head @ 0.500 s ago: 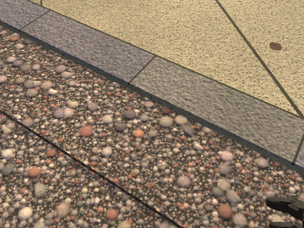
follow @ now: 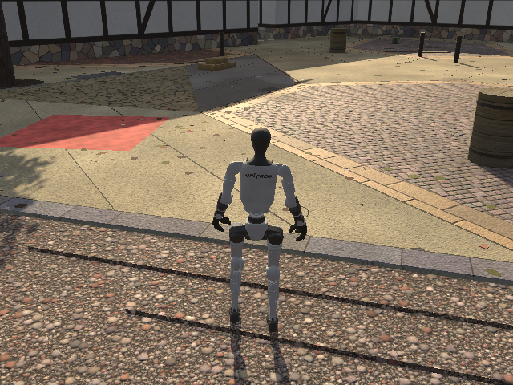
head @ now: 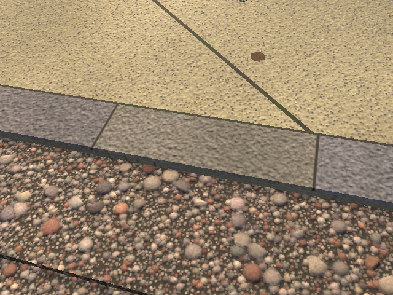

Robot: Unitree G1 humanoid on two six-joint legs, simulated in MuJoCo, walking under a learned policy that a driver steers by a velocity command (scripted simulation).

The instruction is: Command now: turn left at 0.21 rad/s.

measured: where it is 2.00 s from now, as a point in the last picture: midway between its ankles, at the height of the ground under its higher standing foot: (114, 167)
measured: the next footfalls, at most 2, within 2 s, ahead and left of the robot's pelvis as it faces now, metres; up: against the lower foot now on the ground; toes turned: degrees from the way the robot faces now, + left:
left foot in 0.26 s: +0.01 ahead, +0.13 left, +0.00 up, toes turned +15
right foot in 0.78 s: +0.22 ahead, +0.00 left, +0.00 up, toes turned +34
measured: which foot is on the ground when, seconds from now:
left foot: up 0.00-0.24, down 0.26-0.78, up 0.80-1.00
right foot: down 0.00-0.26, up 0.28-0.76, down 0.78-1.00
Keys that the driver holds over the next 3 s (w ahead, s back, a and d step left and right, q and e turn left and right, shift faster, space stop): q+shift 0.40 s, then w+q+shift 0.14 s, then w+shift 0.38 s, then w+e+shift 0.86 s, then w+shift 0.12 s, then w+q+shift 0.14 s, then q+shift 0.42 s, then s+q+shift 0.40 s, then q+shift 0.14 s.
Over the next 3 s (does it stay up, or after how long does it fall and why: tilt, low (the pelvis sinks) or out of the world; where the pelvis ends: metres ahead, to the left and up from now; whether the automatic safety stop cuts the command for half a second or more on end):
stays up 1.38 0.31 0.07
